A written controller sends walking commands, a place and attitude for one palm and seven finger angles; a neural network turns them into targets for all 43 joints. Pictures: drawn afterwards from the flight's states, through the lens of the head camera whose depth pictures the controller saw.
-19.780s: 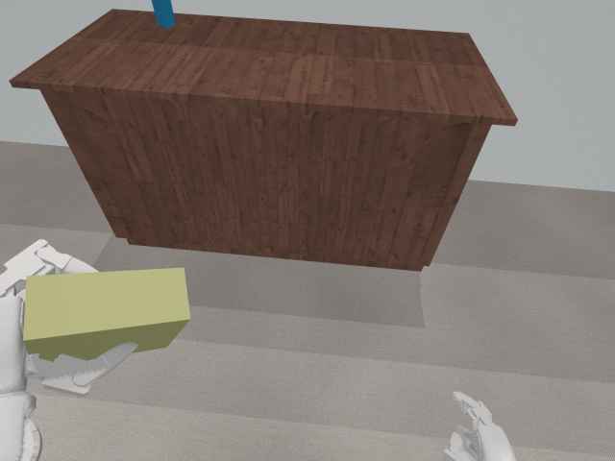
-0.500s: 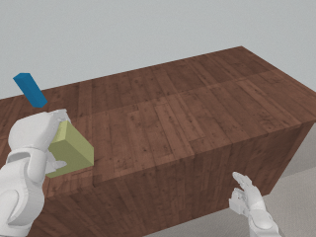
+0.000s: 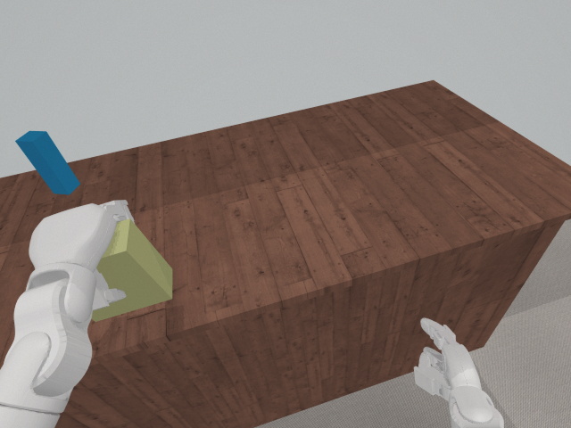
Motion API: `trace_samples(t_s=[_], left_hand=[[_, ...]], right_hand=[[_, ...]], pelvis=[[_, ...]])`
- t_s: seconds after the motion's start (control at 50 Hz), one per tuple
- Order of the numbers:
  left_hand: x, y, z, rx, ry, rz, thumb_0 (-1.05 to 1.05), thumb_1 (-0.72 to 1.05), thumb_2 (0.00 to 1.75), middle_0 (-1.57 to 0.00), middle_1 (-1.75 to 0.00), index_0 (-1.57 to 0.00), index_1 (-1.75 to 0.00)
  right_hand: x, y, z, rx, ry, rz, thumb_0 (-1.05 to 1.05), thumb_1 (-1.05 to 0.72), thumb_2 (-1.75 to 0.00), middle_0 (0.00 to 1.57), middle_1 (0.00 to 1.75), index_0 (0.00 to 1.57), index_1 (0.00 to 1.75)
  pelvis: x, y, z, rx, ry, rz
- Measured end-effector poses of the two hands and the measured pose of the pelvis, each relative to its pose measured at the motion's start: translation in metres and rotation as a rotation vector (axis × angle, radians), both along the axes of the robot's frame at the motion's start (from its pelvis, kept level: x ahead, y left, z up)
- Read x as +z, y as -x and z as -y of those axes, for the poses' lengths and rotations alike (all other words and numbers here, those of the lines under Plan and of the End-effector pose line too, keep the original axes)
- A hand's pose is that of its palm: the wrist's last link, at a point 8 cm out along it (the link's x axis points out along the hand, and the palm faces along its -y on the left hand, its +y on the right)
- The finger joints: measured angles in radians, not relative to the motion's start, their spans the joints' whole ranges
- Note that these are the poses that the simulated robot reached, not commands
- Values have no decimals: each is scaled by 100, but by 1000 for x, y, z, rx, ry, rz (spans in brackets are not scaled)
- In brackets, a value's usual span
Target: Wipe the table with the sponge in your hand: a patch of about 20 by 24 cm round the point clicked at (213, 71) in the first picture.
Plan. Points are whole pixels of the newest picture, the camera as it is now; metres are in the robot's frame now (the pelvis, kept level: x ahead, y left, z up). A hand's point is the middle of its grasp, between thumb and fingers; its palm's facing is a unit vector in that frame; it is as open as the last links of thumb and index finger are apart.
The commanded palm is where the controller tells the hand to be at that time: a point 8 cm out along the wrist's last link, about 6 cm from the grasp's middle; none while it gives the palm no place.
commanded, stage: move the sponge above the wiping area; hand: left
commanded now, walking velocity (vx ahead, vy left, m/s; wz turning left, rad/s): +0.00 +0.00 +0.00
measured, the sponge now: (120, 281) +0.25 +0.29 +0.10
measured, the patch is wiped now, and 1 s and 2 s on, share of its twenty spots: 0.00 0.00 0.00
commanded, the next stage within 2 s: none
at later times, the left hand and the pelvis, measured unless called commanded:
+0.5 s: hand (114, 258) +0.26 +0.29 +0.13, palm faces +0.07 -0.09 -0.99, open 9.7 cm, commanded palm +0.22 +0.28 +0.21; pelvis +0.02 +0.01 +0.00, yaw +1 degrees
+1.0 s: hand (110, 268) +0.26 +0.30 +0.12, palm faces +0.03 -0.08 -1.00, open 9.7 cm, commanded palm +0.23 +0.30 +0.19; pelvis +0.02 +0.00 +0.00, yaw +1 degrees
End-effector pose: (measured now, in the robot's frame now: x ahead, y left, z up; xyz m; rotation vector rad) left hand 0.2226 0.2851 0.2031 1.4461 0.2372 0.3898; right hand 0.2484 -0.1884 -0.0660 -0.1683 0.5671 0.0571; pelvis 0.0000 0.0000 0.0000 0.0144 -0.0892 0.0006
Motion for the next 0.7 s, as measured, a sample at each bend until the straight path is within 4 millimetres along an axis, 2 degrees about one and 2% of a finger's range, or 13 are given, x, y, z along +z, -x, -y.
trace_samples(t_s=[0.38,0.52,0.7], left_hand=[[-15,-12,-4,18,9,-37,0,-45,103,-77,-135,-77,-135],[-18,-19,-2,8,11,-47,0,-45,103,-77,-135,-77,-135],[-21,-15,-4,20,8,-47,0,-45,103,-77,-135,-77,-135]], right_hand=[[3,-19,-16,37,-5,-9,1,-91,-90,20,30,20,30],[3,-22,-15,37,-6,-17,1,-91,-90,20,30,20,30],[0,-23,-8,30,-4,-36,1,-91,-90,20,30,20,30]], pelvis=[[2,-13,-6,9,5,-15],[2,-18,-6,11,6,-22],[2,-23,-4,6,7,-27]])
